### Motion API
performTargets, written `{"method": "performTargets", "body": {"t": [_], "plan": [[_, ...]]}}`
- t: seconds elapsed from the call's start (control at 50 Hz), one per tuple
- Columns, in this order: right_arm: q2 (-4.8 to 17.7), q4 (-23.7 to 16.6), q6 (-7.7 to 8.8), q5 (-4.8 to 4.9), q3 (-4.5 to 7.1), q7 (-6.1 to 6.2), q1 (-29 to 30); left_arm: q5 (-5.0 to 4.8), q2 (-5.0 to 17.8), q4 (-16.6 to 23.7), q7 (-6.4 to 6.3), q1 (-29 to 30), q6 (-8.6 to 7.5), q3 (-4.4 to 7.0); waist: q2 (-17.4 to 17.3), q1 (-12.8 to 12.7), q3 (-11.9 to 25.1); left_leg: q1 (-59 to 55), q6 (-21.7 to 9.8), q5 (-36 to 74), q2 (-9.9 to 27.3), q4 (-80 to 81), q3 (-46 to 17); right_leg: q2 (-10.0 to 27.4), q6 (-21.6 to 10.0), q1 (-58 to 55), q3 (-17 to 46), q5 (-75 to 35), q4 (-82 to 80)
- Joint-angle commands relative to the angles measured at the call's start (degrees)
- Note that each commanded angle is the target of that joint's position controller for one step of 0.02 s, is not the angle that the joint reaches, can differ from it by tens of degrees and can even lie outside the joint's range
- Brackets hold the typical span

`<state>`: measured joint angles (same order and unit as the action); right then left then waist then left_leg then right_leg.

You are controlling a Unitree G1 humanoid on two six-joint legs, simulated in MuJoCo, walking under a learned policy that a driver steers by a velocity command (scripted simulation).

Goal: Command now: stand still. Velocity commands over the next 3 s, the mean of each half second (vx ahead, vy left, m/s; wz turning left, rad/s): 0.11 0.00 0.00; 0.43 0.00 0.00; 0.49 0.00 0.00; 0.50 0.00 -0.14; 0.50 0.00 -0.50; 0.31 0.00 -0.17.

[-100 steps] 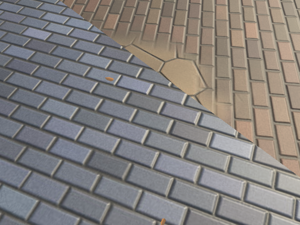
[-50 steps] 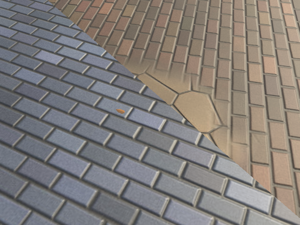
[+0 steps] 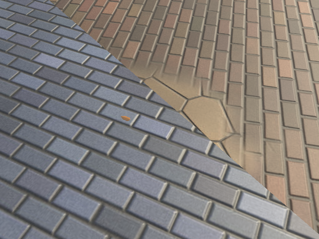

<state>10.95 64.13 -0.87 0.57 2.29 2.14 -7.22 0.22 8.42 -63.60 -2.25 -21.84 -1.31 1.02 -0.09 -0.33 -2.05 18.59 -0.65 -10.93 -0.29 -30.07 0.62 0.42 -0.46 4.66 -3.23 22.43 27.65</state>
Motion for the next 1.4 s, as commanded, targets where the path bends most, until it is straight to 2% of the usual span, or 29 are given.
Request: {"method": "performTargets", "body": {"t": [0.02,0.24,0.28,0.3,0.34,0.36,0.4,0.46,0.5,0.52,0.54,0.56,0.58,0.6,0.64,0.7,0.82,0.96,1.0,1.04,1.06,1.08,1.1,1.12,1.14,1.16,1.2,1.28,1.4], "plan": [[5.5,-1.6,0.23,-0.01,0.84,0.21,-0.5,0.02,4.6,0.0,-0.18,-6.7,-0.08,0.72,0.7,0.1,-0.3,-10.2,-3.4,13.1,2.6,2.2,-2.9,2.2,-0.8,11.0,2.0,-10.9,-6.5],[5.5,-1.6,0.16,-0.05,0.9,0.35,-0.6,0.05,4.3,0.2,-0.28,-7.1,-0.19,0.79,0.6,0.2,-1.0,-9.8,-3.1,10.9,2.6,2.8,-2.9,2.2,-0.9,11.6,2.1,-8.6,-7.1],[5.2,-0.9,0.07,0.19,0.96,0.34,-1.9,-0.37,5.1,-0.4,-0.47,-8.6,0.01,1.17,2.2,0.0,-1.2,-8.3,-2.8,-5.7,0.1,0.8,-0.3,2.5,-2.8,12.0,3.3,6.0,-9.0],[5.5,-1.1,0.27,0.42,1.22,0.27,-1.6,-0.69,6.8,0.4,-0.66,-7.8,0.04,1.73,4.4,-0.2,-3.3,-4.3,-2.5,-15.0,-1.7,-2.0,1.7,4.1,-4.9,12.6,6.1,14.6,-10.5],[5.2,-3.5,1.86,0.82,1.2,-0.46,3.1,-1.51,10.6,1.5,-0.86,-8.7,-0.72,3.08,8.9,-2.2,-8.7,7.3,-2.4,-14.8,-1.9,-11.3,4.5,13.8,-10.5,10.5,18.4,25.5,-17.6],[4.7,-4.7,2.95,1.06,1.04,-1.04,5.0,-1.62,12.0,1.9,-0.87,-7.6,-1.41,3.66,10.1,-2.3,-11.7,12.5,-3.1,-12.1,0.8,-15.8,2.9,18.7,-12.7,9.2,23.3,24.0,-19.5],[4.9,-6.1,4.62,1.5,1.12,-1.87,6.4,-1.15,10.5,2.2,-0.42,-8.0,-2.72,3.58,8.5,-2.5,-13.5,21.9,-4.0,-15.9,4.2,-20.3,0.5,20.9,-13.4,2.2,24.1,13.1,-18.4],[4.5,-6.4,6.22,1.9,1.29,-2.96,4.9,-1.76,10.3,3.0,0.62,-6.5,-2.86,3.51,6.3,-1.0,-10.8,13.7,-4.2,-12.9,3.3,-9.4,4.0,16.2,-10.0,1.5,15.1,1.5,-14.3],[5.5,-1.8,6.12,1.74,2.73,-3.25,-7.6,-1.44,11.4,3.9,1.13,-4.4,-2.62,3.49,6.1,4.5,-4.9,-10.3,-3.8,-3.1,-3.4,-4.3,9.6,11.0,-7.9,12.4,8.5,-13.8,-6.2],[7.9,0.4,5.97,1.8,4.11,-3.16,-16.2,-1.42,11.3,4.4,1.2,-2.6,-2.88,3.23,3.9,9.0,-0.5,-20.2,-5.3,-2.0,-1.9,-2.6,5.9,8.1,-5.7,16.2,4.3,-24.6,5.1],[14.3,1.0,6.06,1.32,5.64,-2.65,-24.6,-1.31,8.1,7.2,1.08,-0.1,-3.46,2.31,-10.4,11.5,3.2,-29.0,-12.0,-10.6,12.6,9.0,-19.5,0.4,-0.5,28.0,-2.4,-19.7,28.6],[13.7,1.6,6.79,0.18,4.4,-3.16,-27.0,-1.91,3.8,8.7,1.04,-0.5,-4.79,1.33,-17.0,9.7,9.4,-32.7,-17.7,-13.1,22.6,20.5,-44.1,-4.2,-0.5,34.8,6.2,8.2,44.5],[10.5,0.2,7.58,0.04,2.96,-3.05,-20.5,-3.66,6.1,9.4,1.43,1.4,-5.57,2.1,-10.8,6.4,4.4,-28.3,-16.4,-18.1,23.4,19.9,-41.1,-0.2,-2.6,40.3,10.6,6.0,51.3],[7.7,-1.7,7.86,0.27,1.91,-3.25,-14.8,-3.82,7.9,10.2,1.77,3.7,-5.93,2.42,-6.7,4.7,0.3,-22.9,-13.7,-16.4,21.2,19.5,-32.0,3.1,-4.6,41.2,9.3,0.2,51.3],[6.0,-3.3,7.8,-0.3,0.72,-3.81,-9.7,-2.41,8.5,9.8,1.38,4.0,-5.65,3.5,-2.3,1.6,-2.4,-14.9,-10.1,-7.9,16.1,21.6,-18.8,7.4,-5.7,37.3,7.4,-8.8,44.6],[6.1,-2.3,7.36,-0.64,0.21,-3.04,-13.0,-2.18,7.5,9.7,1.84,3.9,-4.02,3.99,-3.5,0.3,-2.9,-12.1,-9.8,3.1,12.6,23.2,-10.0,8.4,-3.9,34.6,5.2,-12.2,38.8],[8.6,-3.2,6.54,-0.75,0.45,-1.15,-16.8,-1.52,6.2,15.3,2.47,19.3,-3.9,3.17,-2.8,3.0,-5.1,-13.9,-10.2,10.4,12.2,25.2,-4.8,7.5,-0.4,39.6,3.1,-23.6,18.3],[9.6,-2.8,5.54,0.39,1.5,-0.88,-21.1,-2.17,7.3,19.3,5.03,28.6,-4.94,2.43,-4.0,3.8,-6.4,-22.9,-8.8,15.5,15.5,21.3,-1.7,4.2,-3.4,35.9,1.4,-23.0,4.5],[11.3,-3.3,5.16,0.21,2.1,-0.87,-19.4,-2.06,10.0,18.8,5.26,23.9,-5.16,3.53,-6.2,0.2,-2.2,-25.1,-7.6,32.6,15.9,14.6,-0.8,1.3,-5.4,26.9,-0.3,-19.4,3.8],[10.9,-4.2,4.46,-0.29,1.83,-0.96,-17.3,-2.11,15.0,13.8,4.71,5.8,-4.87,6.19,-7.1,-9.0,9.0,-18.2,-4.6,43.3,11.8,-7.3,2.7,-1.2,-8.7,2.0,-1.2,-18.8,4.8],[7.1,-5.7,4.6,-0.78,0.69,-1.22,-20.3,-0.94,19.9,11.6,4.1,-3.4,-4.61,7.43,2.8,-9.3,17.8,-0.4,-2.3,22.7,6.4,-28.3,4.4,12.0,-13.6,-18.2,17.1,-13.5,4.3],[0.4,-5.2,6.36,0.42,-1.3,-1.86,-25.5,-0.69,20.5,10.8,4.46,-5.1,-4.53,7.1,17.3,-5.8,27.6,14.4,-0.1,-18.4,-3.9,-47.2,-2.2,23.5,-21.5,-29.8,47.4,-2.2,-8.7],[5.9,-6.1,8.03,1.72,0.13,-2.2,-20.7,-0.93,15.6,11.3,4.7,-1.3,-4.75,5.49,12.1,-6.4,22.8,20.4,-1.9,-18.4,-0.5,-53.0,-9.1,21.2,-18.1,-25.9,46.3,0.2,-11.6],[8.4,-8.1,8.74,2.79,0.7,-2.19,-14.4,-1.01,12.7,11.9,4.48,3.3,-4.89,4.68,8.7,-5.6,14.3,23.1,-2.8,-15.3,2.3,-53.8,-6.7,19.3,-15.3,-17.4,35.5,-4.7,-11.4],[8.4,-9.0,8.96,2.24,0.78,-1.63,-11.5,-0.71,11.7,12.7,4.67,8.3,-5.33,4.15,1.7,-3.2,9.6,20.7,-3.1,-9.8,5.6,-49.4,-5.7,17.5,-13.9,-7.1,28.1,-12.1,-12.8],[8.7,-8.9,8.36,1.17,1.6,-1.06,-10.7,-0.09,9.9,12.8,4.84,10.9,-5.79,3.63,0.7,-1.1,7.1,17.4,-3.5,-6.9,7.8,-45.5,-5.5,15.4,-12.9,0.0,22.9,-16.5,-14.2],[6.3,-8.1,6.62,0.89,1.64,-0.96,-14.3,0.33,8.6,11.7,5.19,11.2,-6.09,3.27,3.2,1.6,5.4,12.7,-3.6,-5.7,9.5,-41.6,-5.8,13.3,-13.5,6.4,17.9,-18.8,-17.0],[6.9,-10.7,5.16,0.32,2.2,-0.65,-7.3,0.13,11.6,10.2,3.52,7.4,-6.02,3.72,2.5,1.5,0.5,19.0,-1.6,1.1,10.7,-30.6,-4.6,12.7,-14.3,8.6,13.5,-17.7,-21.7],[5.7,-13.8,5.81,-0.01,1.9,-1.83,4.4,-0.61,12.7,9.2,2.02,2.0,-5.04,3.83,2.9,-1.8,-1.5,21.0,-0.3,16.7,7.9,-10.1,-1.7,10.3,-11.3,3.7,7.4,-20.0,-22.2]]}}
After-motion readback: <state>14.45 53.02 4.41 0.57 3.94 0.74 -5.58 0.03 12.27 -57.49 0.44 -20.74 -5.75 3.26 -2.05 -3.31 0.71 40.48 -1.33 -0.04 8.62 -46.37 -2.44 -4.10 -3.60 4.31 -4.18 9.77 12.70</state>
